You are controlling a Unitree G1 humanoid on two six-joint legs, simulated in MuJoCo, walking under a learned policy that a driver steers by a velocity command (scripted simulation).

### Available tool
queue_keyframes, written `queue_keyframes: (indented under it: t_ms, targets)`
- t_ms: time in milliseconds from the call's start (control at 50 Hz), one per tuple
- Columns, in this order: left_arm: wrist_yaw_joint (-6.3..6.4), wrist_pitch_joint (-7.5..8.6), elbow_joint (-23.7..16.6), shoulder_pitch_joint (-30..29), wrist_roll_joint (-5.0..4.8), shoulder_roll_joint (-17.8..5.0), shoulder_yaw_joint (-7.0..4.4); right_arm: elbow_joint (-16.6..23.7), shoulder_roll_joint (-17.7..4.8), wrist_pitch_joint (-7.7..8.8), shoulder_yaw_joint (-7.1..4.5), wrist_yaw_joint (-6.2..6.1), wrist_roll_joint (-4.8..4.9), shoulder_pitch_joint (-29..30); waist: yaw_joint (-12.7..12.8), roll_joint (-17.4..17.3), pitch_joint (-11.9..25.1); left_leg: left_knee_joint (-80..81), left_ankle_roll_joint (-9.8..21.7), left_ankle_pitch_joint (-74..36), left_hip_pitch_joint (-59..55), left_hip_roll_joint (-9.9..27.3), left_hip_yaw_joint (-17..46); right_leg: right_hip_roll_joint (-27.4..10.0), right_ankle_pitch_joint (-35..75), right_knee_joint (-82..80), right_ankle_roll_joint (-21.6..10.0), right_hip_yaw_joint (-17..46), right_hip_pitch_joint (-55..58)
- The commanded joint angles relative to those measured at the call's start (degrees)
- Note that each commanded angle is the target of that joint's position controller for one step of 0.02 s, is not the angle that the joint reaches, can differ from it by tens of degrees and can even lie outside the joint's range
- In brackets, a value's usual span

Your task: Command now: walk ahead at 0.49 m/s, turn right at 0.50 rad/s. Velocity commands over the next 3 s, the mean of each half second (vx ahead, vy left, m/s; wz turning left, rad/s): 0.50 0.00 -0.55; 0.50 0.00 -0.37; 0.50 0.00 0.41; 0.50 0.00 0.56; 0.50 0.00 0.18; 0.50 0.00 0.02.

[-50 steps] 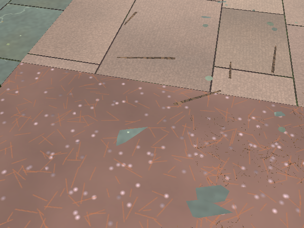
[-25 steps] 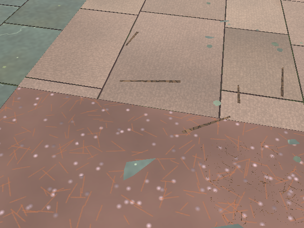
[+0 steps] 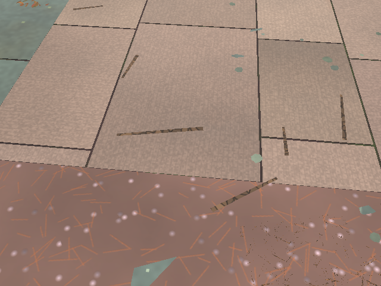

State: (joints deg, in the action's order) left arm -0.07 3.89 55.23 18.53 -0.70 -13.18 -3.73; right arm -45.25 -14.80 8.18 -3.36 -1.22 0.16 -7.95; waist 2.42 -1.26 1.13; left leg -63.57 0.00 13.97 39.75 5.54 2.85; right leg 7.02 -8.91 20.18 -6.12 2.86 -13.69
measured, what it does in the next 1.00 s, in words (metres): walks ahead, turning right: left foot, then right foot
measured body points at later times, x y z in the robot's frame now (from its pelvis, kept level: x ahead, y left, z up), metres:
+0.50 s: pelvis +0.27 +0.05 +0.00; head +0.30 +0.05 +0.45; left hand +0.52 +0.25 -0.09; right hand +0.23 -0.23 -0.11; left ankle +0.27 +0.16 -0.74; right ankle +0.32 -0.14 -0.66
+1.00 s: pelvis +0.51 -0.11 +0.00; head +0.53 -0.13 +0.45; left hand +0.71 +0.09 -0.11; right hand +0.51 -0.42 -0.10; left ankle +0.68 -0.01 -0.66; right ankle +0.45 -0.17 -0.74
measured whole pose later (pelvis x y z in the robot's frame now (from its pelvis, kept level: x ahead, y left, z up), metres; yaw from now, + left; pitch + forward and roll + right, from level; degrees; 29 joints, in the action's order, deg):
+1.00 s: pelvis +0.51 -0.11 +0.00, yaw -28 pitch +2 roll -1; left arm -1.3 4.5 44.1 16.8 0.3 -14.2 -3.7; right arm -42.8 -17.1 4.1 -3.3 -0.1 0.9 -10.3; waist 1.4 -2.8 -0.7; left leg -59.7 -1.0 8.9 42.0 8.2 2.1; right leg 4.8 -11.3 18.1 -4.8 -2.7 -8.9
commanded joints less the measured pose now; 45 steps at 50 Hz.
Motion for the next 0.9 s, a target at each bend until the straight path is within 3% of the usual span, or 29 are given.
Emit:
queue_keyframes:
  t_ms: [20,60,80,120,160,180,200,220,240,260,280,300,320,360,440,540,640,680,700,720,740,760,780,800,820,840,860,900]
  targets:
    - [1.2,1.11,-7.22,-6.77,-0.38,-9.72,-1.97,3.8,-1.16,-0.63,0.25,-0.35,-1.27,0.72,-3.24,2.32,-2.91,17.57,-1.75,-13.04,-11.24,-1.13,-2.06,-10.39,3.68,-10.81,-9.35,9.11,-16.45]
    - [1.4,0.86,-7.04,-2.89,-0.89,-11.18,-2.59,5.24,-1.63,-0.68,0.53,-0.22,-0.15,5.78,-0.55,3.91,-1.54,25.85,-3.39,-19.54,-15.17,-3.91,-2.11,-10.65,2.0,-9.65,-8.32,9.91,-14.89]
    - [1.42,0.76,-6.96,-1.72,-1.29,-11.21,-2.69,5.81,-2.7,-0.79,0.38,-0.11,0.54,7.06,0.02,4.45,-1.12,28.6,-3.81,-20.58,-15.51,-4.18,-1.1,-11.57,0.05,-8.69,-7.77,11.5,-12.38]
    - [1.53,0.41,-7.11,-0.41,-1.92,-10.39,-2.7,6.64,-5.13,-0.94,-0.19,0.13,1.02,8.35,0.15,4.41,-0.29,33.08,-3.85,-18.96,-15.27,-3.87,1.27,-13.25,-4.18,-4.59,-6.22,15.35,-6.05]
    - [1.49,-0.2,-7.77,0.25,-1.3,-10.08,-2.78,7.08,-6.84,-0.45,-0.86,0.56,1.14,7.75,-0.73,4.99,0.46,35.24,-2.61,-12.96,-16.84,-3.98,1.49,-14.34,-5.86,0.87,-4.9,18.56,-1.56]
    - [1.4,-0.5,-8.2,0.51,-0.91,-9.37,-2.6,6.64,-7.38,-0.13,-1.31,0.62,1.02,5.27,-2.17,5.61,1.12,36.75,-1.4,-9.7,-20.31,-4.3,0.74,-13.22,-5.28,4.43,-3.85,19.03,-0.97]
    - [1.18,-0.52,-8.93,0.68,-0.48,-7.28,-1.95,5.63,-9.09,0.25,-2.18,0.47,0.45,-0.51,-4.82,5.52,4.43,37.56,0.74,-7.6,-28.78,-2.76,1.28,-10.35,-2.86,11.89,-2.05,17.4,-2.62]
    - [0.8,-0.24,-10.34,1.23,0.36,-2.78,-0.5,4.67,-12.77,0.48,-3.13,0.21,-0.51,-10.13,-8.17,-1.59,12.99,36.54,4.64,-4.75,-43.83,8.38,11.4,-6.17,-10.77,29.99,0.48,11.09,-9.97]
    - [0.31,0.87,-12.75,8.52,-1.15,-0.9,0.42,2.65,-17.83,-0.49,-4.32,0.53,-1.03,-14.45,-4.26,-22.43,19.03,43.66,14.22,7.3,-59.54,21.0,40.42,-1.09,-25.94,47.7,3.01,4.42,-29.3]
    - [0.43,0.96,-11.55,6.74,-2.15,-7.42,-0.67,4.32,-11.92,-0.76,-3.29,0.59,-0.84,-13.33,-6.2,-14.3,16.43,46.01,14.07,18.27,-57.77,20.4,44.04,-5.84,-22.01,56.55,3.83,6.8,-36.03]
    - [0.45,0.62,-12.56,0.46,-1.79,-10.55,-1.55,5.12,-8.57,-1.05,-2.32,0.33,-0.61,-10.78,-7.7,-7.18,10.04,45.98,11.44,15.67,-51.72,17.85,33.65,-7.72,-15.93,58.65,4.08,5.77,-37.7]
    - [0.58,0.18,-13.26,-2.79,-1.14,-10.04,-1.7,5.42,-7.73,-1.41,-1.84,0.31,-1.02,-7.8,-6.64,-2.64,6.47,46.35,10.06,6.76,-44.26,14.96,25.15,-9.87,-11.42,57.4,4.54,4.43,-35.06]
    - [0.52,-0.12,-14.14,-4.43,-0.62,-9.38,-1.9,5.08,-6.51,-1.71,-1.45,0.43,-1.27,-5.43,-5.25,-3.0,3.13,47.69,9.59,1.14,-38.62,12.23,19.36,-11.27,-8.81,54.29,4.7,4.42,-33.52]
    - [0.03,-1.06,-15.05,-4.12,-1.16,-7.31,-1.91,4.46,-5.26,-1.52,-1.23,0.66,-1.2,-4.2,-3.27,-5.35,0.63,51.04,8.94,-3.88,-32.63,9.43,11.34,-13.13,-7.23,50.66,4.9,3.28,-29.41]
    - [-0.37,-1.99,-17.79,-7.54,-0.74,-4.93,-1.36,2.92,-7.42,-1.12,-2.41,0.53,-0.68,-6.31,-3.08,-2.6,-0.14,53.8,10.92,-13.28,-33.43,10.66,3.73,-14.0,-2.21,42.94,5.99,3.05,-31.61]
    - [-1.95,-1.63,-20.01,-14.94,-0.67,-4.0,-0.7,1.74,-9.49,-1.92,-3.19,0.09,-0.28,-7.75,-5.32,-2.36,-2.09,54.19,9.01,-15.91,-35.44,9.34,-5.98,-13.13,9.66,26.83,5.4,-0.36,-28.53]
    - [-3.44,-1.57,-23.29,-21.78,-1.04,-4.51,-0.63,0.2,-11.91,-3.28,-4.13,0.09,0.95,-10.78,-7.04,-2.7,-5.08,51.65,7.42,-19.41,-41.87,11.51,-10.18,-11.46,4.75,18.34,2.86,-4.49,-26.91]
    - [-3.73,-1.69,-23.77,-20.35,-0.82,-6.1,-1.43,0.25,-13.54,-3.99,-4.6,-0.1,1.39,-10.28,-5.1,-4.29,-3.32,45.59,6.31,-36.42,-43.66,11.57,-12.64,-8.43,-1.34,16.67,0.63,-7.62,-21.14]
    - [-3.6,-1.81,-23.18,-16.7,-0.74,-7.63,-2.33,0.36,-14.48,-4.42,-4.85,-0.27,1.58,-10.14,-2.71,-5.24,-0.62,39.25,5.72,-46.8,-43.78,11.09,-13.92,-5.89,-3.82,15.98,-0.7,-9.49,-15.1]
    - [-3.32,-1.87,-20.87,-7.93,-0.87,-10.05,-3.88,0.65,-14.39,-4.87,-4.69,-0.49,1.82,-9.26,2.34,-4.5,3.82,28.18,4.35,-51.4,-40.83,9.29,-16.0,-3.05,-0.64,11.8,-2.69,-10.73,-2.97]
    - [-2.32,-2.26,-18.1,2.76,-0.86,-14.38,-5.99,1.57,-12.59,-4.66,-3.93,-0.83,1.02,-9.54,6.98,-1.58,9.36,12.15,1.72,-40.31,-27.85,7.22,-16.47,-5.36,1.96,11.19,-5.45,-4.17,15.79]
    - [-1.53,-2.08,-17.78,3.17,-1.26,-21.6,-6.9,5.23,-3.96,-3.3,-1.16,-0.14,-1.75,-13.01,1.16,15.09,12.69,-9.12,-1.98,14.82,-0.39,-2.81,-13.69,-21.11,-1.0,8.56,-14.52,26.35,35.36]
    - [-1.46,-1.38,-19.33,6.73,-0.39,-18.6,-5.4,6.22,-6.32,-0.59,-0.63,0.88,0.65,-10.34,4.1,12.45,23.43,-18.3,-1.57,21.08,7.31,-5.87,0.54,-27.94,-9.45,-1.47,-19.39,45.63,40.5]
    - [-1.57,-0.96,-17.73,5.84,0.25,-14.07,-4.22,6.36,-9.39,0.26,-1.51,1.54,3.19,-6.08,5.26,7.97,16.36,-18.42,-0.56,15.26,12.02,-2.69,1.39,-26.58,-5.4,-2.26,-15.94,36.0,36.48]
    - [-1.51,-0.64,-18.03,1.82,-0.26,-11.65,-3.38,6.15,-9.29,0.39,-1.17,1.38,2.81,-5.07,3.2,5.33,10.64,-14.33,0.36,10.56,10.78,0.18,0.45,-24.45,-1.01,-1.68,-13.42,27.36,27.63]
    - [-1.48,-0.44,-18.62,-3.44,-0.25,-9.38,-2.5,5.15,-9.45,0.02,-1.36,0.93,1.21,-4.52,0.67,2.49,6.91,-9.99,0.22,7.05,6.36,2.7,0.27,-22.5,4.52,-2.05,-11.36,21.18,17.87]
    - [-1.54,-0.07,-19.06,-6.47,0.42,-7.53,-1.74,4.57,-9.88,-0.89,-1.79,0.92,0.67,-5.79,-1.64,3.48,5.06,-7.37,0.19,4.95,1.61,4.12,0.84,-20.8,9.53,-3.6,-10.59,17.01,11.0]
    - [-1.6,0.94,-18.07,-7.54,0.89,-7.94,-1.77,3.85,-8.33,-2.76,-1.64,1.14,0.98,-8.38,-3.91,3.98,3.73,-4.92,-0.19,2.6,-2.27,4.63,0.75,-20.22,12.41,-7.07,-10.58,12.85,4.62]
Next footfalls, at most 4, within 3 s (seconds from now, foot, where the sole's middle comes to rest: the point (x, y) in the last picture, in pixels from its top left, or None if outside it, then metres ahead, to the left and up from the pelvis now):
0.22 left None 0.31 0.15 -0.78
0.74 right None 0.49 -0.19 -0.78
1.28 left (239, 194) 0.88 -0.13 -0.78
1.74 right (294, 156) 1.09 -0.38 -0.78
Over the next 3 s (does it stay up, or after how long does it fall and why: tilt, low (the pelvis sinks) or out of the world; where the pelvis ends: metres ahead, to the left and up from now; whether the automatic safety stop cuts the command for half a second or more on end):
stays up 1.61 -0.20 0.00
